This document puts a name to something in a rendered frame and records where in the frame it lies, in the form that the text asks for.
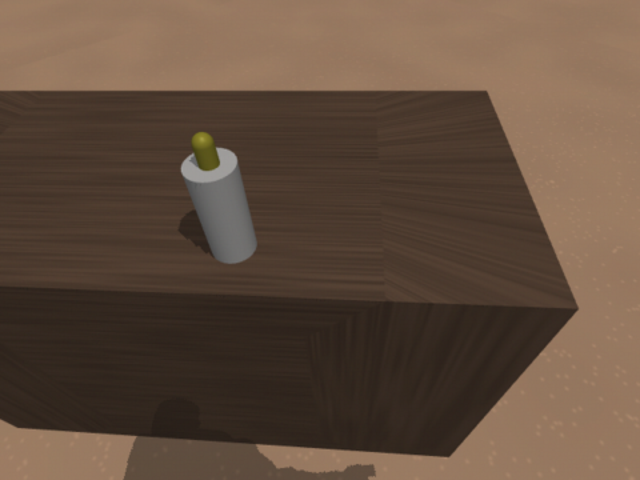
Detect bottle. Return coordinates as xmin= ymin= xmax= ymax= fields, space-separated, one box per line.
xmin=181 ymin=132 xmax=257 ymax=264

